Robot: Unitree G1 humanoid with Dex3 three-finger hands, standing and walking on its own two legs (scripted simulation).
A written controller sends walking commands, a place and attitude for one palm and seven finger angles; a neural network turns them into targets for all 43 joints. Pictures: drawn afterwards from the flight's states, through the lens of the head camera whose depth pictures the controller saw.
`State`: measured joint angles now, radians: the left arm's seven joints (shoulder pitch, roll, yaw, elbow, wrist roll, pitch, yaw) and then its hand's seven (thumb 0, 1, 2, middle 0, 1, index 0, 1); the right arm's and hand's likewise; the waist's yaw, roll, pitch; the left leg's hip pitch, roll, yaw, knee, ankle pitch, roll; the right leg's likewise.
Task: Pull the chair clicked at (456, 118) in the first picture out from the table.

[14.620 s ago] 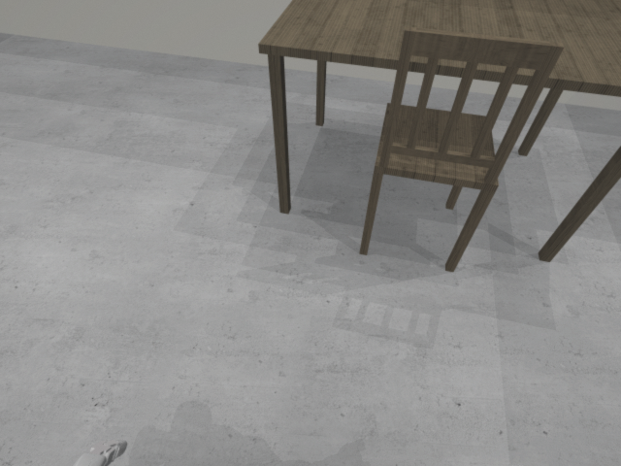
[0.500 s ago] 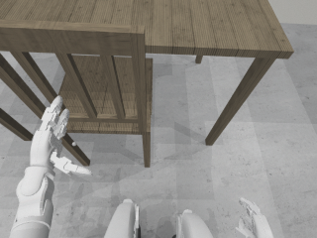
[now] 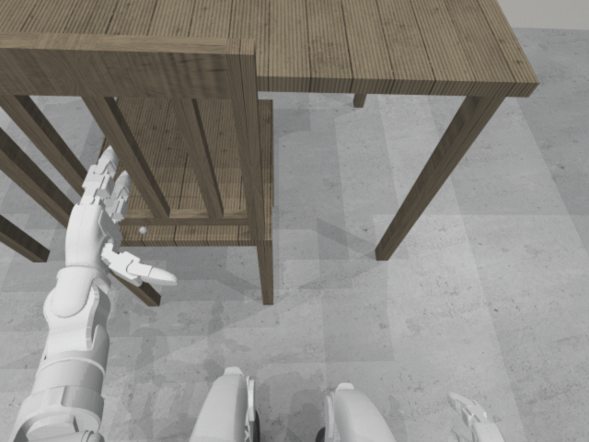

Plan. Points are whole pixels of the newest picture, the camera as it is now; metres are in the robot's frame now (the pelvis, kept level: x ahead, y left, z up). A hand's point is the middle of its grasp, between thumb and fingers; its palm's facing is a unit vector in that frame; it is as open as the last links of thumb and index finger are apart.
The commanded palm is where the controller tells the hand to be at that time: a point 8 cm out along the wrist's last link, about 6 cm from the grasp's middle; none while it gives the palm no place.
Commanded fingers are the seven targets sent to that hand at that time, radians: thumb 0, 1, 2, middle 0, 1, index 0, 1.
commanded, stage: push the fingers through the gap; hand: left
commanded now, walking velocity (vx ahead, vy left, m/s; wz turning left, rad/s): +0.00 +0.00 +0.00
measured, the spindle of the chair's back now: (136, 165) +0.48 +0.24 +0.03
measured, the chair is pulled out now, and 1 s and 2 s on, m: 0.00 0.00 0.00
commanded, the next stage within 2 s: hook a spindle and tug to test in 1.04 s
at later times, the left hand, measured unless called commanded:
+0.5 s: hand (147, 203) +0.42 +0.21 +0.03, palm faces +0.04 -1.00 -0.04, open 16.9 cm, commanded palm +0.41 +0.26 +0.02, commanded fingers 0.00 -0.50 0.30 -0.06 -0.08 -0.06 -0.08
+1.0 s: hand (145, 191) +0.45 +0.22 +0.02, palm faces +0.05 -1.00 -0.03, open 16.9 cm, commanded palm +0.42 +0.26 +0.02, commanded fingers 0.00 -0.50 0.30 -0.06 -0.08 -0.06 -0.08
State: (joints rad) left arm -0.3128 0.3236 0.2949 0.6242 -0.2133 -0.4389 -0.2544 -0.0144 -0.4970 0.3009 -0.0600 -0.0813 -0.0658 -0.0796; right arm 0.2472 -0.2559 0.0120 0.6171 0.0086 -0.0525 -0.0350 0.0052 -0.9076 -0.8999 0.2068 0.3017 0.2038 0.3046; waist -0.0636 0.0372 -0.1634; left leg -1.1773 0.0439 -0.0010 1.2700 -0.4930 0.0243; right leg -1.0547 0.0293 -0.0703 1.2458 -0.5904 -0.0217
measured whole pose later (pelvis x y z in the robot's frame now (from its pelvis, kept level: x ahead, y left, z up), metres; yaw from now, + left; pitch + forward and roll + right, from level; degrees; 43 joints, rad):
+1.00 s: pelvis +0.00 +0.00 -0.01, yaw -1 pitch +26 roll -4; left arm -0.58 0.42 0.40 0.90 -0.17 -0.47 -0.27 -0.01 -0.50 0.30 -0.06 -0.08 -0.07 -0.08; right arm 0.29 -0.26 0.02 0.64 0.00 0.03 -0.02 0.00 -0.91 -0.90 0.21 0.30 0.20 0.30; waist -0.11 0.04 -0.15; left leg -1.24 0.05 0.00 1.29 -0.50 0.03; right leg -1.12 0.04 -0.07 1.25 -0.59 -0.02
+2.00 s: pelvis +0.00 +0.01 +0.00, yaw -1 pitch +25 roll -4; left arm -0.58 0.40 0.36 0.89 -0.17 -0.47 -0.23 0.00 0.59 0.77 -0.45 -1.38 -0.46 -1.42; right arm 0.28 -0.25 0.01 0.64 -0.01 0.04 -0.01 0.00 -0.91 -0.90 0.21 0.30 0.20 0.30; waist -0.11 0.04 -0.15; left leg -1.23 0.05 0.00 1.29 -0.50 0.03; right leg -1.10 0.04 -0.07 1.24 -0.59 -0.01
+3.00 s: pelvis +0.04 +0.01 +0.08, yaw +1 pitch +15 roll -2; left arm -0.43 0.24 0.20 0.90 -0.11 -0.21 0.09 0.06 0.71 0.78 -0.25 -1.07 -0.45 -1.45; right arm 0.27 -0.22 0.04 0.60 0.05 0.13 -0.10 0.00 -0.91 -0.90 0.21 0.30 0.20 0.30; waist -0.07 0.02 -0.07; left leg -0.71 0.02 0.02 0.81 -0.36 0.04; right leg -0.60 0.02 -0.04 0.77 -0.40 0.01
